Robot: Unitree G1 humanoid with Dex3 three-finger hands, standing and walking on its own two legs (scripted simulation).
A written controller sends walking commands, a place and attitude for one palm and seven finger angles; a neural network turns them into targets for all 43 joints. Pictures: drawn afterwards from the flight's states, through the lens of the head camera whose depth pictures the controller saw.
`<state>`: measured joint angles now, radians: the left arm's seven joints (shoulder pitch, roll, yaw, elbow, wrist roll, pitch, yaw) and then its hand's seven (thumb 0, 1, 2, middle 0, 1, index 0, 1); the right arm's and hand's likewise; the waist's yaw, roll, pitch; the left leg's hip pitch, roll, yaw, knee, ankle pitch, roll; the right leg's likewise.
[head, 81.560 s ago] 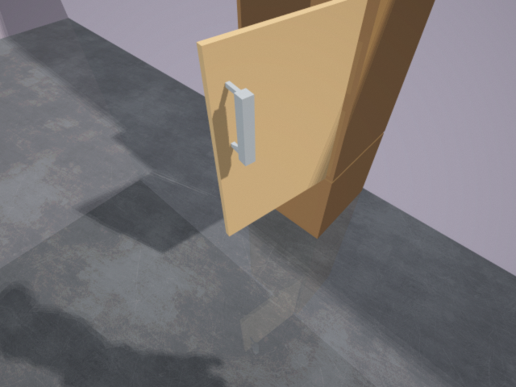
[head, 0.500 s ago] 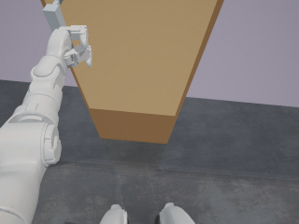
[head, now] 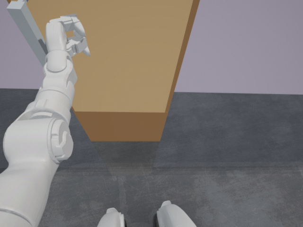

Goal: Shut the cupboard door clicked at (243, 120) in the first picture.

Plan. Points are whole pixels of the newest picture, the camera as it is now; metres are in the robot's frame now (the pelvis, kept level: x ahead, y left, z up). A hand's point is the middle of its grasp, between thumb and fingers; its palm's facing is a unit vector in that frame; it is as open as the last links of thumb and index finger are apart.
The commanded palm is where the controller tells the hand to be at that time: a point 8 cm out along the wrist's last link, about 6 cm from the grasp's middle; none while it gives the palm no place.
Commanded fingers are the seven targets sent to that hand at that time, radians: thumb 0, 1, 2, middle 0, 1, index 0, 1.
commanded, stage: pull the fist back off the door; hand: left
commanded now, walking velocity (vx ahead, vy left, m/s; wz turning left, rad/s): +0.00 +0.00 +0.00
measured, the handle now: (38, 33) +0.60 +0.20 +0.14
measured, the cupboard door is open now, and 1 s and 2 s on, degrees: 0 0 0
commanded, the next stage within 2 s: draw the hand back to the body in 0.58 s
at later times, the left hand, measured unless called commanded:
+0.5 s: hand (70, 72) +0.46 +0.12 +0.14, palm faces +0.03 -1.00 +0.02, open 3.1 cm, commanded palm +0.43 +0.16 +0.15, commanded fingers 0.00 0.90 0.90 -1.30 -1.50 -1.30 -1.50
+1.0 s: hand (49, 84) +0.41 +0.15 +0.16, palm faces +0.06 -1.00 -0.01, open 3.1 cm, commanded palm +0.37 +0.19 +0.17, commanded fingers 0.00 0.90 0.90 -1.30 -1.50 -1.30 -1.50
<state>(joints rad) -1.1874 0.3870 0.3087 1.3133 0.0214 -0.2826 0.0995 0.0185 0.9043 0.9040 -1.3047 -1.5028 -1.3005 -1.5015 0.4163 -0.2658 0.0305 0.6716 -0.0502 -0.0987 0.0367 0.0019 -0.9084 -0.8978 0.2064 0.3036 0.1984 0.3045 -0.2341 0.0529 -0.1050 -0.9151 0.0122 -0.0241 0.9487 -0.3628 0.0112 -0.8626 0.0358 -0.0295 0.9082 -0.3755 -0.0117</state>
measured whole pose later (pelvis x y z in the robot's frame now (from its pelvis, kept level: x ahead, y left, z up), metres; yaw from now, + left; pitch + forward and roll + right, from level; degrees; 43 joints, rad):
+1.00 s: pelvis +0.04 +0.00 +0.04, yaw -1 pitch +4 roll +0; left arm -0.35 0.20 0.18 0.50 -0.19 -0.15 -0.06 0.02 0.90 0.90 -1.30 -1.50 -1.30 -1.50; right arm 0.37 -0.25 0.02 0.63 0.05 0.01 -0.03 0.01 -0.91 -0.90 0.21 0.30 0.20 0.30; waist -0.03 0.06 -0.09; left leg -0.43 0.00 0.01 0.70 -0.35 0.01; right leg -0.40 0.03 0.01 0.69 -0.36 -0.01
